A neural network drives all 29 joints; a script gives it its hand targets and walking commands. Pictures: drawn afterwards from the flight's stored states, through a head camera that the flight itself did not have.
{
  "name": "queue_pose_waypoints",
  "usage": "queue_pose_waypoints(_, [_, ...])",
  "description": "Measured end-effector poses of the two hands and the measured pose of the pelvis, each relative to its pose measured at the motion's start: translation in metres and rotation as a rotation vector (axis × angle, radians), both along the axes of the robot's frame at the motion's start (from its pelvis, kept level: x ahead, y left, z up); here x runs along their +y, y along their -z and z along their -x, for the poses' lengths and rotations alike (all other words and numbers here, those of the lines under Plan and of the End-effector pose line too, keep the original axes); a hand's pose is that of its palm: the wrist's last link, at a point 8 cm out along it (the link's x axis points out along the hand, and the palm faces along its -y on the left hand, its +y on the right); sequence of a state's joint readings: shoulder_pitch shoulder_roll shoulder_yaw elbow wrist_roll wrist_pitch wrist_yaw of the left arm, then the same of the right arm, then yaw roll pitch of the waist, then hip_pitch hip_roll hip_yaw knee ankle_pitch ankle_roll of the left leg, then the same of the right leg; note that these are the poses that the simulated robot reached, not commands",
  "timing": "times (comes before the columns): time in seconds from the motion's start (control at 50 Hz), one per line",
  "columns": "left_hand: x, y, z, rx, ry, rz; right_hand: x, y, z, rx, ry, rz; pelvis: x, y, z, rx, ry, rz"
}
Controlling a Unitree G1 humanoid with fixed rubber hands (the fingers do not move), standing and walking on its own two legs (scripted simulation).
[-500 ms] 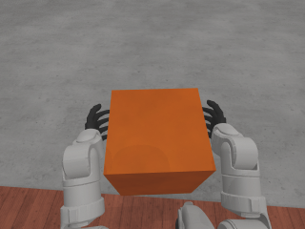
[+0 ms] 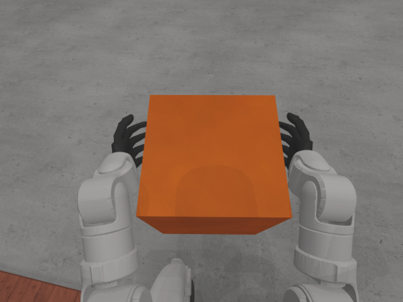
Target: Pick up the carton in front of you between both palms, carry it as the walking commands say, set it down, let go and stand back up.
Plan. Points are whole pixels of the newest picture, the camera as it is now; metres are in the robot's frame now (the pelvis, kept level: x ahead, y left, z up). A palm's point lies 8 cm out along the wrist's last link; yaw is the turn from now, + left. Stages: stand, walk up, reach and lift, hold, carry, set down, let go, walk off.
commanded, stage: carry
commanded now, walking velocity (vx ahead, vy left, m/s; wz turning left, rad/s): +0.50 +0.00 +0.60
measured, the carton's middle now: (210, 175) +0.34 +0.02 +0.03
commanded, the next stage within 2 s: none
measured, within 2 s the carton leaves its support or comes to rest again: neither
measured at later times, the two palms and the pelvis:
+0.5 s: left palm (145, 90) +0.67 +0.22 -0.05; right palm (243, 77) +0.71 -0.07 -0.05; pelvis +0.36 +0.04 -0.10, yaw +10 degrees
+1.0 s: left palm (128, 18) +0.94 +0.30 +0.03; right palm (214, 5) +1.01 +0.01 +0.02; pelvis +0.70 +0.09 -0.07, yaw +12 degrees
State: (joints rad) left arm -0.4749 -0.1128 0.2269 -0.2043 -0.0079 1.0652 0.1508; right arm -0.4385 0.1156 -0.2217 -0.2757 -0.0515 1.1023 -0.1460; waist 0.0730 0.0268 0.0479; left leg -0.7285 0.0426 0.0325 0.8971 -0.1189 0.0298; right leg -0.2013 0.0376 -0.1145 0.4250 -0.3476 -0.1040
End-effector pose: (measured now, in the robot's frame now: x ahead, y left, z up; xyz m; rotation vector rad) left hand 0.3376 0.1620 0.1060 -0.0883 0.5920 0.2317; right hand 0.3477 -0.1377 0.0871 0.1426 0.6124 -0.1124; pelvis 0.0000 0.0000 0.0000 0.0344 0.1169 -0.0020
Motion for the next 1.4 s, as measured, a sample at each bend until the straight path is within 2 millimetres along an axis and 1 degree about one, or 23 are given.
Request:
queue_pose_waypoints(0.06, [0.002,0.003,-0.045,-0.009,0.014,-0.008,0.002,0.003,-0.043,-0.01,0.007,0.004,0.005,0.009,-0.047,-0.008,0.003,0.014])
queue_pose_waypoints(0.12, [0.01,0.015,-0.092,-0.02,0.016,-0.014,0.01,0.014,-0.091,-0.022,0.0,0.012,0.011,0.03,-0.099,-0.027,-0.011,0.037])
queue_pose_waypoints(0.16, [0.016,0.032,-0.126,-0.022,0.023,-0.014,0.015,0.026,-0.125,-0.025,-0.006,0.033,0.015,0.049,-0.137,-0.056,-0.017,0.056])
queue_pose_waypoints(0.22, [0.017,0.064,-0.181,-0.031,0.067,-0.001,0.017,0.05,-0.173,-0.033,0.014,0.069,0.023,0.088,-0.196,-0.102,-0.023,0.081])
queue_pose_waypoints(0.26, [0.016,0.09,-0.211,0.008,0.084,0.001,0.016,0.073,-0.2,0.005,0.018,0.089,0.027,0.103,-0.222,-0.094,-0.048,0.054])
queue_pose_waypoints(0.3, [0.017,0.115,-0.233,0.078,0.079,0.005,0.017,0.098,-0.223,0.075,0.013,0.087,0.031,0.108,-0.246,-0.087,-0.079,0.034])
queue_pose_waypoints(0.34, [0.022,0.134,-0.251,0.134,0.053,0.019,0.022,0.116,-0.245,0.133,0.004,0.074,0.035,0.108,-0.268,-0.075,-0.097,0.025])
queue_pose_waypoints(0.4, [0.035,0.15,-0.279,0.164,0.006,0.033,0.035,0.133,-0.285,0.163,-0.022,0.062,0.039,0.105,-0.3,-0.056,-0.121,0.029])
queue_pose_waypoints(0.46, [0.051,0.155,-0.31,0.143,-0.042,0.041,0.052,0.136,-0.33,0.142,-0.057,0.055,0.04,0.102,-0.336,-0.036,-0.157,0.037])
queue_pose_waypoints(0.56, [0.076,0.148,-0.365,0.076,-0.125,0.049,0.08,0.128,-0.409,0.077,-0.13,0.052,0.038,0.099,-0.408,-0.008,-0.231,0.047])
queue_pose_waypoints(0.66, [0.098,0.132,-0.43,0.004,-0.203,0.027,0.108,0.116,-0.497,0.002,-0.221,0.05,0.037,0.107,-0.495,-0.027,-0.29,0.027])
queue_pose_waypoints(0.7, [0.11,0.123,-0.453,-0.012,-0.235,0.0,0.123,0.11,-0.531,-0.021,-0.271,0.051,0.038,0.107,-0.521,-0.038,-0.3,0.044])
queue_pose_waypoints(0.74, [0.122,0.115,-0.469,-0.004,-0.265,-0.01,0.137,0.103,-0.557,-0.018,-0.313,0.059,0.039,0.102,-0.544,-0.04,-0.298,0.042])
queue_pose_waypoints(0.82, [0.139,0.099,-0.499,0.023,-0.308,0.021,0.158,0.085,-0.597,0.014,-0.338,0.06,0.043,0.085,-0.59,-0.024,-0.29,0.021])
queue_pose_waypoints(0.88, [0.146,0.086,-0.531,0.016,-0.3,0.034,0.162,0.074,-0.622,0.013,-0.31,0.046,0.053,0.076,-0.625,-0.01,-0.273,0.007])
queue_pose_waypoints(0.94, [0.146,0.078,-0.568,0.012,-0.258,0.039,0.158,0.069,-0.644,0.01,-0.267,0.054,0.07,0.072,-0.661,-0.003,-0.248,0.001])
queue_pose_waypoints(0.98, [0.144,0.079,-0.594,0.016,-0.22,0.043,0.152,0.07,-0.657,0.013,-0.229,0.061,0.083,0.073,-0.685,-0.005,-0.228,0.0])
queue_pose_waypoints(1.06, [0.138,0.086,-0.646,-0.001,-0.099,0.019,0.142,0.078,-0.681,-0.003,-0.134,0.063,0.11,0.088,-0.735,-0.017,-0.156,0.002])
queue_pose_waypoints(1.14, [0.123,0.091,-0.691,0.052,0.006,0.003,0.124,0.084,-0.697,0.05,-0.048,0.071,0.121,0.083,-0.779,-0.008,-0.067,0.01])
queue_pose_waypoints(1.24, [0.095,0.091,-0.75,0.07,0.126,-0.002,0.096,0.081,-0.722,0.072,0.066,0.076,0.119,0.077,-0.837,-0.006,0.005,0.048])
queue_pose_waypoints(1.3, [0.076,0.093,-0.788,0.048,0.169,-0.008,0.078,0.083,-0.749,0.052,0.111,0.068,0.11,0.084,-0.876,-0.02,0.045,0.059])
queue_pose_waypoints(1.36, [0.058,0.098,-0.828,0.009,0.188,-0.015,0.061,0.088,-0.785,0.013,0.13,0.066,0.097,0.1,-0.914,-0.045,0.056,0.074])
queue_pose_waypoints(1.4, [0.052,0.102,-0.851,0.029,0.192,-0.019,0.054,0.091,-0.808,0.033,0.132,0.064,0.091,0.1,-0.935,-0.045,0.07,0.078])
